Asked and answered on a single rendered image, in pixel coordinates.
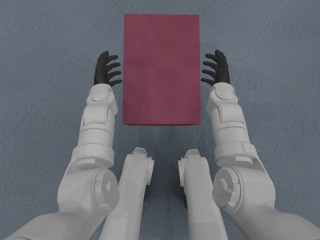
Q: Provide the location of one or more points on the left robot upper arm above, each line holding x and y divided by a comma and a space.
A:
84, 200

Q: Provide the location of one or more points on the right robot forearm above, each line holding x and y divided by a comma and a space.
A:
232, 143

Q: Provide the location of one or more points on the right robot upper arm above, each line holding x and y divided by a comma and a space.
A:
248, 196

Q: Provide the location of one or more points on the left robot hand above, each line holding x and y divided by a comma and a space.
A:
101, 75

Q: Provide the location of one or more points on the left robot forearm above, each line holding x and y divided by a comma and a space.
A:
95, 143

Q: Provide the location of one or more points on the robot right shin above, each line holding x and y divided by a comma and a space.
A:
195, 152

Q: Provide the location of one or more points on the right robot thigh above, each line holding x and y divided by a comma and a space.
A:
204, 217

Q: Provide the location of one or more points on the right robot hand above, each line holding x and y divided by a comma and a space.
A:
221, 74

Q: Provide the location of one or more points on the carton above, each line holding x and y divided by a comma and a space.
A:
161, 70

